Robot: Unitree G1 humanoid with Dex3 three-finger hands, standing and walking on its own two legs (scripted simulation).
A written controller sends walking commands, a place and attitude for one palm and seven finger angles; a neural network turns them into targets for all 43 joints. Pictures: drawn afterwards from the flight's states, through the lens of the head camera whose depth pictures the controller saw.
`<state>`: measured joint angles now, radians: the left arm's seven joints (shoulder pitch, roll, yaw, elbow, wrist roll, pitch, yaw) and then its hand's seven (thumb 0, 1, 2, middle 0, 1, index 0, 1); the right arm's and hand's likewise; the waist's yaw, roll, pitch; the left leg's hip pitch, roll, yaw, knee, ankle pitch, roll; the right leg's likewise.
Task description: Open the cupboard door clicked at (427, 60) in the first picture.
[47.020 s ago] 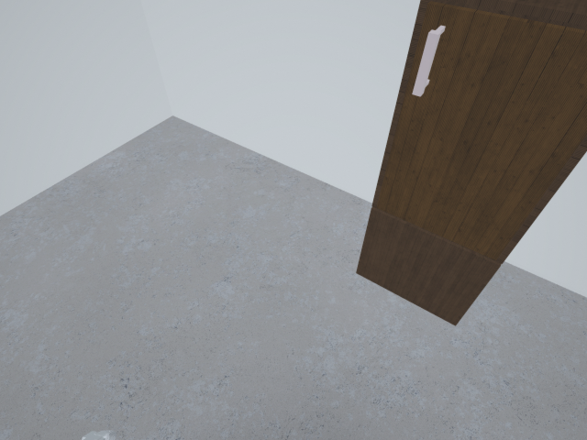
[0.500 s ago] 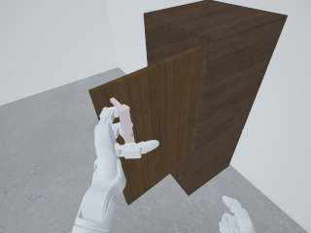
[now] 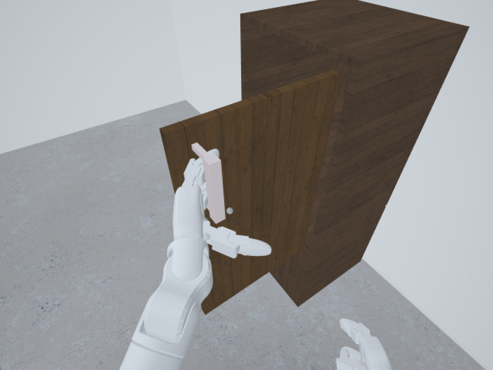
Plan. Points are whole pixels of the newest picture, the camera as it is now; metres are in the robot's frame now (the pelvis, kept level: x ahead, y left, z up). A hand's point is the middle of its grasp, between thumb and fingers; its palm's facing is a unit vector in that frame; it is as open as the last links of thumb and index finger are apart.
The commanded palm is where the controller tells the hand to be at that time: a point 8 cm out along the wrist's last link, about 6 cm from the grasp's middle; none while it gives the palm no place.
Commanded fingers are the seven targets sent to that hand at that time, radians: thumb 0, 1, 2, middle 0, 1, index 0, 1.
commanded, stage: slide the hand sideways off the handle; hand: left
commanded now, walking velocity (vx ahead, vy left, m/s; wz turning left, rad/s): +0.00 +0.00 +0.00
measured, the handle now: (208, 183) +0.36 +0.11 +0.15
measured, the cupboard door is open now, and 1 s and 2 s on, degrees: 92 94 94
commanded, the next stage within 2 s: draw the hand back to the body in 1.12 s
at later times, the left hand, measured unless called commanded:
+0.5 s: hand (214, 236) +0.26 +0.08 +0.14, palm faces -0.08 -1.00 -0.04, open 16.3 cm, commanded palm +0.23 +0.14 +0.14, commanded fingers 0.00 -0.50 0.30 -0.15 -0.30 -0.15 -0.30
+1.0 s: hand (168, 257) +0.23 +0.14 +0.13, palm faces +0.00 -1.00 -0.09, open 16.3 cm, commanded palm +0.19 +0.19 +0.14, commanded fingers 0.00 -0.50 0.30 -0.15 -0.30 -0.15 -0.30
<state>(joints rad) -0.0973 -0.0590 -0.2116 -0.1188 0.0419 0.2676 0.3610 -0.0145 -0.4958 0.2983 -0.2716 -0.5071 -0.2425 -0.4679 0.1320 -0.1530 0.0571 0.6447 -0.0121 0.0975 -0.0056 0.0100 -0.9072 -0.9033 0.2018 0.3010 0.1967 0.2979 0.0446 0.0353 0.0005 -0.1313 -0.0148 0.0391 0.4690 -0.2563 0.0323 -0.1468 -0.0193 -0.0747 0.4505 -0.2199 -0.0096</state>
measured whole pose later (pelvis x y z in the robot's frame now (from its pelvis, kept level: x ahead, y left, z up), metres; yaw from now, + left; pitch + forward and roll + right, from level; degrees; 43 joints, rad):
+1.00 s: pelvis +0.03 -0.04 -0.01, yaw +0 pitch -3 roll -1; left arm 0.40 0.25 0.17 -0.40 -0.28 0.12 -0.21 -0.02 -0.50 0.30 -0.18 -0.31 -0.16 -0.30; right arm 0.22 -0.25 0.05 0.56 0.04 -0.11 -0.06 0.01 -0.91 -0.90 0.20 0.30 0.20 0.30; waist 0.04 0.07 -0.05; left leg -0.16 0.04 0.01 0.54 -0.33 -0.02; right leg -0.17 0.04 -0.10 0.50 -0.29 -0.05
